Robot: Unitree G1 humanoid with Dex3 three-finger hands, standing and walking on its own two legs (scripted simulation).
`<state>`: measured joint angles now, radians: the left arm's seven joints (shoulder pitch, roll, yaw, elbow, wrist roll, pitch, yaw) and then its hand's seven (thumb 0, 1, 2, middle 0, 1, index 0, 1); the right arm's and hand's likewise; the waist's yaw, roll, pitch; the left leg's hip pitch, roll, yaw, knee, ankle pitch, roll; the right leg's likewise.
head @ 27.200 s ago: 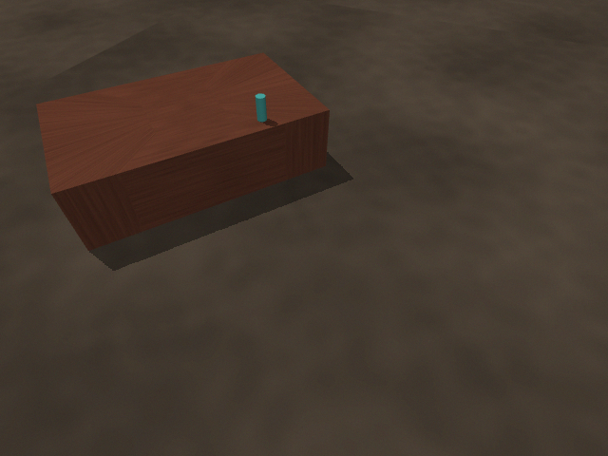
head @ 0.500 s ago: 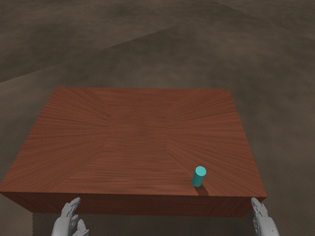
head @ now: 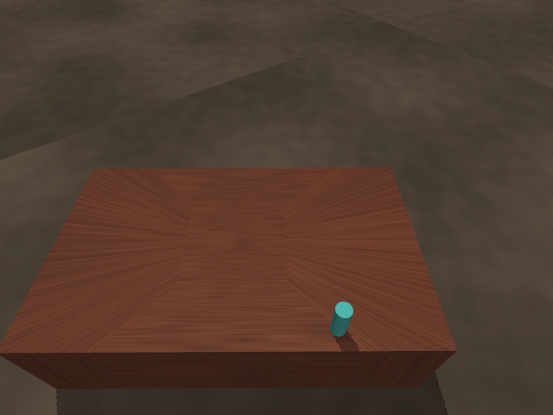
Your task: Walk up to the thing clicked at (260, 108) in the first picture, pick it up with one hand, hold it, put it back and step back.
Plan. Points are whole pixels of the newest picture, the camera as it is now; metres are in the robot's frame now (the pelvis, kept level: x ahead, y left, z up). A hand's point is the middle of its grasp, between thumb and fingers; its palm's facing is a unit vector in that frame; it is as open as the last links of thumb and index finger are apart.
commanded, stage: stand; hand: right
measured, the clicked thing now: (340, 319) +0.44 -0.16 -0.37
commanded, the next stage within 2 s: step back in 1.94 s
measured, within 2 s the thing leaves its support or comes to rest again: neither
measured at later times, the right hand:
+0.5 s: hand out of the picture +0.05 -0.23 -0.14, palm faces +0.00 +0.94 -0.34, open 7.4 cm
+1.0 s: hand out of the picture +0.05 -0.23 -0.14, palm faces +0.00 +0.94 -0.34, open 7.4 cm
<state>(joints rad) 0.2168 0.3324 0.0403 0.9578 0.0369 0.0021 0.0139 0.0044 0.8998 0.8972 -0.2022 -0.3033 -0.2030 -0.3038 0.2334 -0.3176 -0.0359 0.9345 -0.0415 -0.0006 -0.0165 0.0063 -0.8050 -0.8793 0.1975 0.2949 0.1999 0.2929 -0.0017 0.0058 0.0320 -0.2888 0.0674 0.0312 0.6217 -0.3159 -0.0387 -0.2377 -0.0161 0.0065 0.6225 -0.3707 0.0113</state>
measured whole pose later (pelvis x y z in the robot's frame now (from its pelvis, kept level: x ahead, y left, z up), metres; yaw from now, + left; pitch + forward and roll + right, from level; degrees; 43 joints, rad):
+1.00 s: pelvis -0.01 +0.02 +0.02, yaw +0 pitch -3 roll +0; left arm 0.14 0.34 0.01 1.15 0.02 0.00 0.00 0.00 0.90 0.90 -0.20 -0.30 -0.20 -0.30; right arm 0.13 -0.33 -0.01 1.16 -0.02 -0.01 0.00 0.01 -0.90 -0.90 0.20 0.30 0.20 0.30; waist 0.00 -0.01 0.05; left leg -0.14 0.04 0.05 0.36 -0.17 -0.02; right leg -0.08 -0.04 0.02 0.33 -0.20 0.04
